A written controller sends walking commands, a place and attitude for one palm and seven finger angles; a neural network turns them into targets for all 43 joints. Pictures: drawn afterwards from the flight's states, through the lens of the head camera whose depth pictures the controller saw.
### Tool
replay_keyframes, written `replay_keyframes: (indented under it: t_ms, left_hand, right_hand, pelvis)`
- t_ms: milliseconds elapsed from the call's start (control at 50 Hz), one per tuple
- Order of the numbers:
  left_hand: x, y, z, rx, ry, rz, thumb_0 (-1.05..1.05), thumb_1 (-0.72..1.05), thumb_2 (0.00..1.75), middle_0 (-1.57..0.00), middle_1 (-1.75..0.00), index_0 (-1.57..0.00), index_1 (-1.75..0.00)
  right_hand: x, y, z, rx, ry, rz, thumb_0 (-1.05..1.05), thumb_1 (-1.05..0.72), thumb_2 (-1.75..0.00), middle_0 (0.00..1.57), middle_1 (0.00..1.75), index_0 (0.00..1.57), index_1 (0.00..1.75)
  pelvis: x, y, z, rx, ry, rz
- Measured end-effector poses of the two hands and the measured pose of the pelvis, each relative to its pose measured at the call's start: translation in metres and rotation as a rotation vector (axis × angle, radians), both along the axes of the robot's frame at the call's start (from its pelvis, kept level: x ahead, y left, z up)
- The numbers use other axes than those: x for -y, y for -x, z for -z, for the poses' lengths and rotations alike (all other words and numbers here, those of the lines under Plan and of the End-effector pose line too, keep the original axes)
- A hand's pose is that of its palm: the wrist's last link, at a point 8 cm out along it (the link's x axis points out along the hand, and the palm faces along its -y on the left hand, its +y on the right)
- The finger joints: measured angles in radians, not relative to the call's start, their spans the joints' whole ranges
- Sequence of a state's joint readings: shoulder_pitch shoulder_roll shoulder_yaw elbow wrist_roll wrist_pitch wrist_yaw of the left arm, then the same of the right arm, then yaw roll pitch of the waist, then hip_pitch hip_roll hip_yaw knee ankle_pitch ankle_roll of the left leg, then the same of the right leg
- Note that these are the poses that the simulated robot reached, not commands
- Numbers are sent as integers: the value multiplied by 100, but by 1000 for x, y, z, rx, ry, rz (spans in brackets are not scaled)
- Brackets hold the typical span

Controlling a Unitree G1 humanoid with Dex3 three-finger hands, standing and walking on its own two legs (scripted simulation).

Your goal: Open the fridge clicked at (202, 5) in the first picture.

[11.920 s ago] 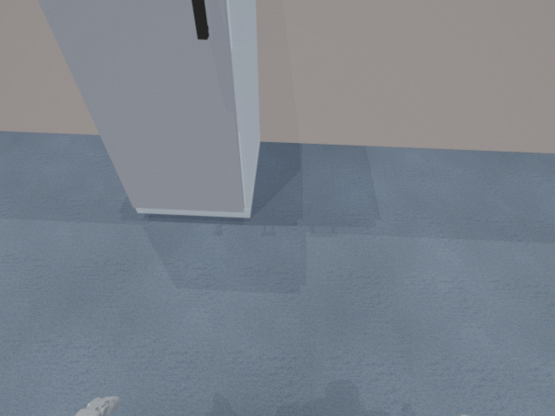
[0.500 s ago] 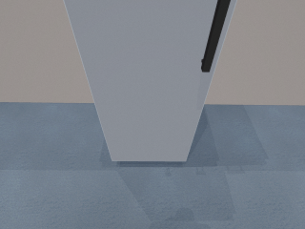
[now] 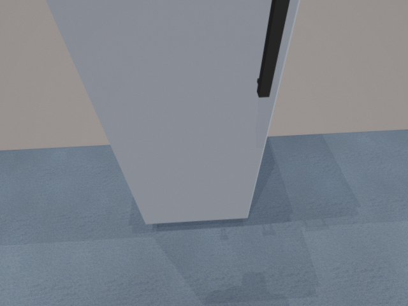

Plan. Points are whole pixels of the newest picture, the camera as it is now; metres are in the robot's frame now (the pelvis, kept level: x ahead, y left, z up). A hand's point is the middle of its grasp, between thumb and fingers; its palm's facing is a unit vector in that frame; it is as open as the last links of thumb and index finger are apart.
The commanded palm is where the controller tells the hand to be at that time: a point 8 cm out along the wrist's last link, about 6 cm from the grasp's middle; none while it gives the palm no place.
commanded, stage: shuffle to correct the standing spot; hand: right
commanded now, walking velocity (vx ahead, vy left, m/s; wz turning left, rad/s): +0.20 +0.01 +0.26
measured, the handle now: (269, 41) +0.60 -0.13 +0.23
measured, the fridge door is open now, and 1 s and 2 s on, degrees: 0 0 0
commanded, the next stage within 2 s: come to a stop and stand still in 0.30 s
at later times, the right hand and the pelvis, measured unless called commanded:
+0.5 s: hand (274, 261) +0.26 -0.16 -0.17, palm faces -0.12 +0.97 -0.19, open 7.3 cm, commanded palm none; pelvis +0.14 +0.01 +0.00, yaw +5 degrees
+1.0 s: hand (304, 293) +0.20 -0.22 -0.17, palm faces +0.00 +0.96 -0.26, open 7.3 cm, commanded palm none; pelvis +0.12 -0.02 -0.01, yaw +5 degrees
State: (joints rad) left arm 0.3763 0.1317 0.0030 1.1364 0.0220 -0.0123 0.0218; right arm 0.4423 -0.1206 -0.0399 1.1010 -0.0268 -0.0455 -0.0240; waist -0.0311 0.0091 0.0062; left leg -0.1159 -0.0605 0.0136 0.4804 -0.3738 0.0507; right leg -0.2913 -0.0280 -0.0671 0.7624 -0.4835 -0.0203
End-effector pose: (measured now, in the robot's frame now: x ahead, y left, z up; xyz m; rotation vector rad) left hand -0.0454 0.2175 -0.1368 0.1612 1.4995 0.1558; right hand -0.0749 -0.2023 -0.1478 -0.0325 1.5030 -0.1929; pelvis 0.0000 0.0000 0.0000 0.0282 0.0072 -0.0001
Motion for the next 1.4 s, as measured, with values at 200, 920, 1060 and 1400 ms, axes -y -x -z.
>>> replay_keyframes:
  t_ms: [200, 920, 1060, 1400]
  left_hand:
    - [31, -72, -10, 182, -34, -86, 0, 91, 90, -20, -29, -20, -30]
    - [-32, -226, -4, 319, -78, -22, 0, 92, 90, -20, -29, -20, -30]
    - [5, -220, 0, 431, -22, -40, 0, 91, 90, -20, -29, -20, -30]
    - [6, -147, 2, 199, 9, -77, 1, 91, 90, -20, -29, -20, -30]
  right_hand:
    - [30, -68, 4, -70, -37, -116, 1, -91, -90, 20, 30, 20, 30]
    - [31, -299, -1, 326, 98, -172, 0, -91, -90, 21, 30, 20, 30]
    - [81, -238, -22, 227, 165, -174, 1, -91, -90, 20, 30, 20, 30]
    - [41, -180, -24, 121, 78, -173, 1, -91, -90, 20, 30, 20, 30]
  pelvis:
    - [25, -53, -3, 17, 23, -93]
    - [6, -127, 12, 20, 22, -40]
    - [31, -123, 6, 61, 46, -100]
    - [20, -106, -7, 7, 51, -110]
